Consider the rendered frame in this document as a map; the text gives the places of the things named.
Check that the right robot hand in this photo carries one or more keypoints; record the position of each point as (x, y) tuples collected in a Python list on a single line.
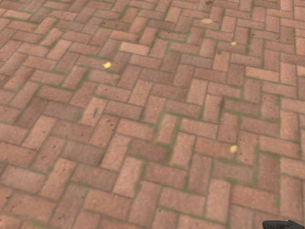
[(281, 224)]

